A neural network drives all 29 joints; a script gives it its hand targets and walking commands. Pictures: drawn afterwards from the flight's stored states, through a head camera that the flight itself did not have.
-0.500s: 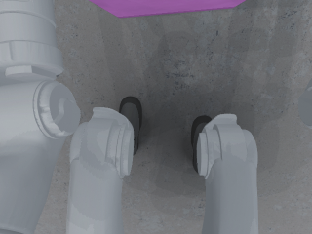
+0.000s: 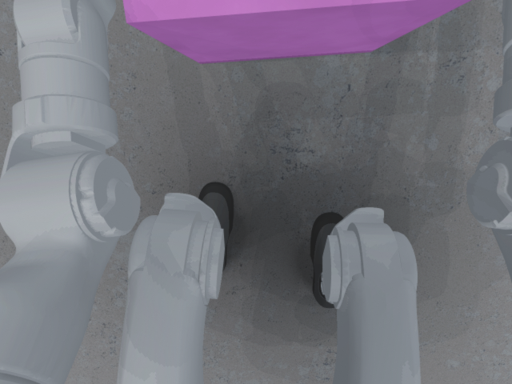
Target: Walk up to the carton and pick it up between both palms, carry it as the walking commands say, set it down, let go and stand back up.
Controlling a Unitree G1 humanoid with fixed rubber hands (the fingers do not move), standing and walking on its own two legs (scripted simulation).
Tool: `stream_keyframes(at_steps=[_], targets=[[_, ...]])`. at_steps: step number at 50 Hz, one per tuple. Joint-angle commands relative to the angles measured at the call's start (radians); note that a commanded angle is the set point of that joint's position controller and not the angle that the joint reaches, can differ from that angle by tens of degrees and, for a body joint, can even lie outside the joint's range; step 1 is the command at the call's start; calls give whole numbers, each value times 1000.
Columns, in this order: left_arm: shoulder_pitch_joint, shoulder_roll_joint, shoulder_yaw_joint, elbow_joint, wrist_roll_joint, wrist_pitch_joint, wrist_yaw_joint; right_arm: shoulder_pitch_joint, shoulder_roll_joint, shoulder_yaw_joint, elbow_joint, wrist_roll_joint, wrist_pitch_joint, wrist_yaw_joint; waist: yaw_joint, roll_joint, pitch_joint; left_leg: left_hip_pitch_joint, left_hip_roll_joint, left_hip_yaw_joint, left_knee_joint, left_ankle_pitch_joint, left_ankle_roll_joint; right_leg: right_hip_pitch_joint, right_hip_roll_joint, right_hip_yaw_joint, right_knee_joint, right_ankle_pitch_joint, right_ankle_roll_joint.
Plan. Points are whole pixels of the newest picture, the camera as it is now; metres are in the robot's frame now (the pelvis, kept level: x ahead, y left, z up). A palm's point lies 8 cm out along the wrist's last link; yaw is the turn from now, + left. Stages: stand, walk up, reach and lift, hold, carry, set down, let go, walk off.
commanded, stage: set down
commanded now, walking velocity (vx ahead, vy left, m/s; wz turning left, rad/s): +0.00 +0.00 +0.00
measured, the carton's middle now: out of the picture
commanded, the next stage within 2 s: none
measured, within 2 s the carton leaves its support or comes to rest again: neither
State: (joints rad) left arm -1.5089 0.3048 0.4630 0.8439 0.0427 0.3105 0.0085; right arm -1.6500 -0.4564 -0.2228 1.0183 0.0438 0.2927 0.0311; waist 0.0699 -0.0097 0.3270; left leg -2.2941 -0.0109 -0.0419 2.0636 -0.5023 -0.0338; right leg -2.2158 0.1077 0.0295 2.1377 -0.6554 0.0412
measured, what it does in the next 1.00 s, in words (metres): stands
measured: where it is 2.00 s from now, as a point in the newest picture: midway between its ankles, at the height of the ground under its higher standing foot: (269, 260)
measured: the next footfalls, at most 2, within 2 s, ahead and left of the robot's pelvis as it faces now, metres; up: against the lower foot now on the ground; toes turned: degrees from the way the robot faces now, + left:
none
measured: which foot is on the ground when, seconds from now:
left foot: down 0.00-1.00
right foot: down 0.00-1.00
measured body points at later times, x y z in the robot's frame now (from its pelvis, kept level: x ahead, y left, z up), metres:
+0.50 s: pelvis +0.00 +0.00 +0.00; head +0.39 +0.00 +0.21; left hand +0.57 +0.24 -0.16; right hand +0.63 -0.16 -0.15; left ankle +0.12 +0.13 -0.36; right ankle +0.09 -0.12 -0.36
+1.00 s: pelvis +0.01 +0.00 -0.01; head +0.40 +0.01 +0.20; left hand +0.58 +0.24 -0.17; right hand +0.63 -0.16 -0.16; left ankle +0.12 +0.13 -0.36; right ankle +0.09 -0.12 -0.36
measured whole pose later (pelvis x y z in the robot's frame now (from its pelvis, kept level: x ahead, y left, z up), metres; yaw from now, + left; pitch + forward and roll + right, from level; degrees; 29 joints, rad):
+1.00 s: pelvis +0.01 +0.00 -0.01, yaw -1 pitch +37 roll +1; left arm -1.52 0.31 0.55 0.82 0.09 0.26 -0.07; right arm -1.66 -0.42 -0.33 0.93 -0.06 0.26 0.10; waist 0.07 0.00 0.46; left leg -2.21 -0.01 -0.03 2.12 -0.57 -0.04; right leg -2.15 0.11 0.04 2.19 -0.69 0.04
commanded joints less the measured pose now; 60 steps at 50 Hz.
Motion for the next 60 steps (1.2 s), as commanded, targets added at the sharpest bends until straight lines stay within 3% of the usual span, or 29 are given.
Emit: stream_keyframes(at_steps=[1,4,6,7,8,10,12,15,18,19,20,21,23,26,29,30,35,36,37,39,43,44,49,50,52,54,56,57,60], targets=[[-462,-758,-391,19,-85,35,-233,-363,869,232,-37,92,11,247,27,-6,-940,708,-26,100,-84,273,37,257,-14,-90,-190,248,-49],[-457,-701,-344,6,-86,28,-231,-366,859,249,-47,80,19,244,39,-80,-936,719,-30,95,-75,233,47,333,-21,-84,-190,209,-36],[-427,-758,-350,24,-78,37,-232,-367,838,223,-42,59,15,247,13,-53,-910,691,-37,102,-83,224,38,293,-17,-88,-198,200,-47],[-450,-747,-327,24,-68,29,-238,-333,889,223,-23,48,19,246,31,-92,-875,601,-35,112,-77,185,44,332,-9,-67,-208,204,-52],[-401,-744,-316,15,-41,27,-241,-319,872,202,-47,51,15,250,52,-21,-878,630,-38,118,-93,240,40,301,-8,-73,-205,253,-50],[-412,-712,-335,46,-53,38,-237,-377,821,241,-100,79,9,244,42,-13,-900,688,-25,107,-63,219,45,285,-18,-68,-179,218,-46],[-426,-722,-296,77,-52,39,-246,-290,857,203,23,14,35,246,20,-93,-799,584,-25,113,-81,126,44,333,-22,-55,-208,163,-50],[-370,-704,-249,118,-13,47,-260,-310,843,186,-1,4,39,252,53,-82,-795,560,-35,121,-86,123,48,371,-12,-64,-202,161,-50],[-447,-643,-276,-3,-39,35,-252,-310,821,210,-42,-2,43,248,29,-114,-780,548,-28,129,-65,103,48,373,-11,-56,-202,152,-52],[-369,-659,-252,60,-3,40,-253,-253,850,185,14,2,49,246,71,-65,-755,528,-28,140,-81,81,48,396,-12,-42,-201,151,-54],[-348,-670,-236,81,-16,45,-262,-247,845,186,36,-26,60,248,52,-107,-709,481,-31,138,-79,94,51,405,-13,-41,-219,162,-53],[-335,-680,-258,119,-25,62,-272,-219,818,156,34,-47,58,240,-20,-101,-677,476,-22,124,-70,67,50,385,-18,-61,-200,142,-51],[-383,-645,-254,78,-18,48,-264,-271,825,196,7,-16,57,246,49,-88,-726,540,-25,129,-81,71,44,399,-16,-49,-203,135,-45],[-360,-640,-263,79,-2,49,-256,-263,832,172,34,-26,61,248,58,-48,-656,563,-24,119,-76,97,45,333,-19,-47,-188,141,-51],[-289,-651,-231,94,6,58,-266,-254,808,194,6,-39,70,257,54,-104,-651,564,-27,117,-69,97,53,343,-17,-59,-194,113,-51],[-283,-648,-225,124,23,58,-265,-236,814,166,38,-45,72,257,80,-41,-657,593,-24,118,-82,75,50,343,-17,-44,-195,104,-54],[-315,-645,-269,84,2,56,-268,-217,770,167,18,-61,64,249,2,-75,-646,581,-30,111,-65,90,42,348,-5,-71,-169,130,-51],[-267,-645,-252,83,23,49,-258,-176,838,173,45,-51,66,248,70,-63,-634,602,-28,120,-74,131,48,354,-11,-52,-177,146,-46],[-278,-595,-253,101,32,59,-260,-155,806,150,65,-69,74,258,46,-91,-616,617,-24,100,-80,103,49,336,-13,-68,-175,124,-44],[-268,-616,-241,109,50,54,-258,-166,807,156,65,-64,67,257,79,-11,-638,604,-26,119,-74,94,38,345,-11,-51,-176,135,-52],[-271,-586,-244,64,21,33,-255,-174,754,182,7,-66,53,236,40,-108,-632,572,-30,112,-45,138,41,367,-11,-57,-160,172,-40],[-349,-595,-249,48,22,26,-253,-143,799,139,47,-73,54,245,29,-55,-620,598,-30,99,-57,165,45,339,-4,-60,-166,195,-49],[-312,-528,-257,56,-7,6,-225,-194,669,163,14,-64,29,210,25,-72,-691,647,-31,102,-41,155,25,394,-18,-70,-152,171,-43],[-308,-462,-210,89,8,3,-202,-210,651,169,18,-49,25,206,70,-62,-684,644,-23,105,-30,137,36,392,-17,-48,-152,142,-41],[-270,-472,-206,122,9,-1,-203,-154,572,121,54,-88,20,193,5,-63,-675,636,-27,97,-33,142,25,406,-18,-72,-154,164,-45],[-253,-398,-177,103,36,-23,-175,-192,551,142,37,-58,5,179,70,-47,-663,623,-28,93,-43,171,36,403,-24,-49,-156,197,-48],[-307,-319,-189,65,5,-47,-142,-194,419,108,-1,-66,-24,142,-1,-20,-731,704,-30,89,-29,208,23,378,-21,-78,-135,188,-40],[-259,-198,-140,99,43,-53,-116,-199,339,107,18,-53,-32,121,71,-17,-744,735,-33,88,-45,216,19,390,-27,-76,-147,183,-37],[-227,6,-96,151,29,-88,-43,-173,110,65,78,-41,-54,58,30,-5,-793,760,-23,99,-44,187,13,444,-36,-90,-147,158,-25]])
